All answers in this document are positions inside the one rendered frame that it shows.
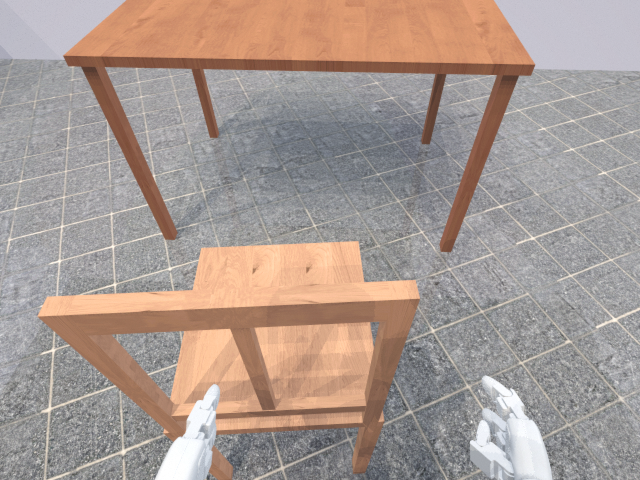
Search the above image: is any robot right hand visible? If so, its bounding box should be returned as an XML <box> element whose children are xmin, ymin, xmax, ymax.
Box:
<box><xmin>470</xmin><ymin>376</ymin><xmax>552</xmax><ymax>480</ymax></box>

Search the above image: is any chair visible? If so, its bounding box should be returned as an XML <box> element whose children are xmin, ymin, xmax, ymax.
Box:
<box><xmin>37</xmin><ymin>241</ymin><xmax>420</xmax><ymax>480</ymax></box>

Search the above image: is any robot left hand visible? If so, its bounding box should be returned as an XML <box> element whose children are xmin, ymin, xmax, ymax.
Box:
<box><xmin>155</xmin><ymin>384</ymin><xmax>220</xmax><ymax>480</ymax></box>

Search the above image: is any table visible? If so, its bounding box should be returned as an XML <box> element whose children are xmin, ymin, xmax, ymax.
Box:
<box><xmin>63</xmin><ymin>0</ymin><xmax>535</xmax><ymax>252</ymax></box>

